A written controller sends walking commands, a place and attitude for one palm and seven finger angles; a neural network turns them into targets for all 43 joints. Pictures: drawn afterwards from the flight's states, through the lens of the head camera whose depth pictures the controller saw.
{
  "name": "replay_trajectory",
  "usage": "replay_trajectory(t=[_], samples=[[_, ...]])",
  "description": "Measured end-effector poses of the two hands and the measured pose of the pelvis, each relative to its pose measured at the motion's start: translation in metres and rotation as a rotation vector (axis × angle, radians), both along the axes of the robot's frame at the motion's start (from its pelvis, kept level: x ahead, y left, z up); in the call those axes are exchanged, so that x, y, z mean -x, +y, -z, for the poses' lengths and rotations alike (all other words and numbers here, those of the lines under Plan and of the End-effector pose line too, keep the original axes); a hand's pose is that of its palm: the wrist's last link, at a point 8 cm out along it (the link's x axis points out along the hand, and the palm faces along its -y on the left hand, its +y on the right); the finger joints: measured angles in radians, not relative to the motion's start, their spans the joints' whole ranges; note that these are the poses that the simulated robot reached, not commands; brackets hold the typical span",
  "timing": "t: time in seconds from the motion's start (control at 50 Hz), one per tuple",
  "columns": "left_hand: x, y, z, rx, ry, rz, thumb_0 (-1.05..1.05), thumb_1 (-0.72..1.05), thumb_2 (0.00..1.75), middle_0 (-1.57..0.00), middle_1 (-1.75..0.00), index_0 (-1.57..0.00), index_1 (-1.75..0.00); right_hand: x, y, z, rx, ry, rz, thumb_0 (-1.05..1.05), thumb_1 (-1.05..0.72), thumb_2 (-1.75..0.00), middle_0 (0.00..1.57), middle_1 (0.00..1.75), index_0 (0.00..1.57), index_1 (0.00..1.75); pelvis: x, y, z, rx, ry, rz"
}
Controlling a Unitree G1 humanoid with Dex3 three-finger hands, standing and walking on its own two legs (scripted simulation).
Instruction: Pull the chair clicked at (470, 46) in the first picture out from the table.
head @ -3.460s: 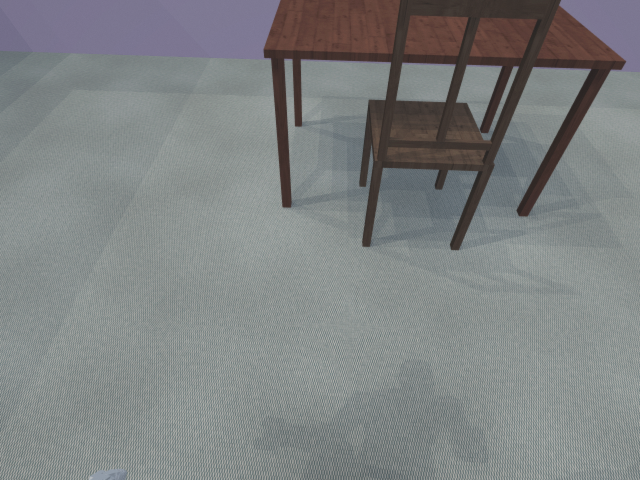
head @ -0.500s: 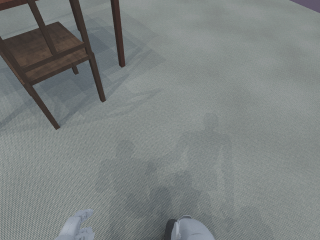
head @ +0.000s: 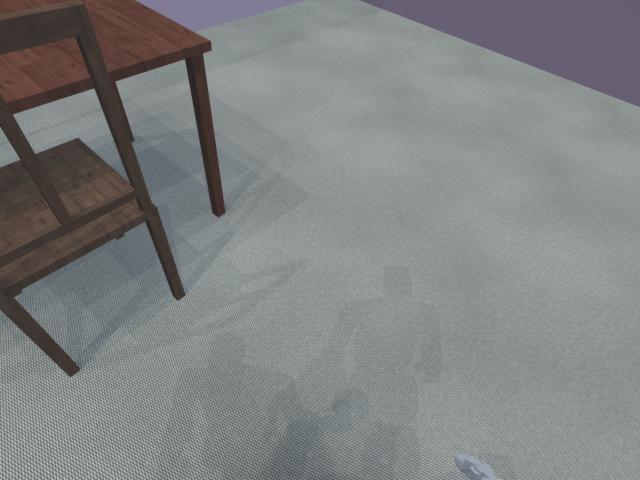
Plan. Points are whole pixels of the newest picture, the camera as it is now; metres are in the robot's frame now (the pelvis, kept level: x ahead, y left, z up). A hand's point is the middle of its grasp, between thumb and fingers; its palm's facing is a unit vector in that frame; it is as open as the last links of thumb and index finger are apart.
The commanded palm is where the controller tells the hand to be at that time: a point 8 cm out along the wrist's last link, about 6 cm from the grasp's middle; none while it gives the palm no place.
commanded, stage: walk to a spot facing it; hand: left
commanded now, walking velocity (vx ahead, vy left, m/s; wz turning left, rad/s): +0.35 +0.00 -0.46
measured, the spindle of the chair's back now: (26, 155) +0.63 +0.64 -0.04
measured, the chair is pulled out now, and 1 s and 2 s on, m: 0.00 0.00 0.00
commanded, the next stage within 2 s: turn to face it in 0.46 s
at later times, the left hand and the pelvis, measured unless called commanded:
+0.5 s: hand (281, 330) +0.39 +0.10 -0.17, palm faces -0.25 -0.95 -0.19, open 7.4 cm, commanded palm none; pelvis +0.23 -0.06 -0.02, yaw -15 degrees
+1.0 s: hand (285, 301) +0.46 +0.10 -0.18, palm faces -0.07 -0.98 -0.18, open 7.3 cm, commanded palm none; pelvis +0.38 -0.07 +0.00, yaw -8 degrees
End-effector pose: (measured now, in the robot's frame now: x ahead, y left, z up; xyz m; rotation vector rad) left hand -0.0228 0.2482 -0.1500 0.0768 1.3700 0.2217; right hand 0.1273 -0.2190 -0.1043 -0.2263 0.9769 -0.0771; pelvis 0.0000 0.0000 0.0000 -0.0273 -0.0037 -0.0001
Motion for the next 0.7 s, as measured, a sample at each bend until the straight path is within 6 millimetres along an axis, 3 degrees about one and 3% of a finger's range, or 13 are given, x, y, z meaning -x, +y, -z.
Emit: replay_trajectory(t=[0.08, 0.22, 0.36, 0.46, 0.52, 0.7], samples=[[-0.046, 0.009, -0.009, 0.017, 0.009, 0.047, 0.01, 0.92, 0.89, -0.19, -0.30, -0.19, -0.30, 0.004, 0.007, -0.005, 0.000, 0.052, 0.080, 0.00, -0.91, -0.89, 0.20, 0.30, 0.20, 0.30, -0.034, 0.010, -0.012, 0.000, -0.008, 0.040], [-0.157, -0.002, -0.018, 0.050, -0.059, 0.136, 0.01, 0.92, 0.89, -0.19, -0.30, -0.19, -0.30, 0.037, -0.012, -0.006, 0.044, 0.238, 0.258, -0.02, -0.95, -0.89, 0.20, 0.30, 0.20, 0.30, -0.093, 0.012, -0.020, -0.006, 0.004, 0.115], [-0.290, -0.046, -0.015, 0.067, -0.119, 0.301, 0.01, 0.91, 0.89, -0.19, -0.30, -0.19, -0.30, 0.075, -0.009, 0.009, -0.020, 0.474, 0.413, -0.01, -0.93, -0.89, 0.19, 0.30, 0.20, 0.30, -0.156, -0.009, -0.011, -0.013, 0.002, 0.187], [-0.392, -0.088, -0.006, 0.033, -0.225, 0.413, 0.01, 0.91, 0.89, -0.19, -0.30, -0.19, -0.30, 0.077, -0.012, 0.031, -0.105, 0.618, 0.511, 0.00, -0.92, -0.89, 0.19, 0.30, 0.20, 0.30, -0.211, -0.045, 0.012, -0.028, -0.009, 0.240], [-0.427, -0.103, -0.008, 0.004, -0.265, 0.426, 0.01, 0.91, 0.89, -0.19, -0.30, -0.20, -0.30, 0.047, -0.028, 0.043, -0.127, 0.611, 0.539, 0.00, -0.91, -0.89, 0.20, 0.30, 0.20, 0.30, -0.234, -0.061, 0.017, -0.030, -0.020, 0.272], [-0.465, -0.128, -0.034, -0.029, -0.195, 0.462, 0.01, 0.92, 0.89, -0.19, -0.30, -0.20, -0.30, -0.130, -0.088, 0.028, -0.097, 0.243, 0.494, 0.00, -0.92, -0.89, 0.19, 0.30, 0.20, 0.30, -0.295, -0.083, -0.011, -0.025, -0.006, 0.305]])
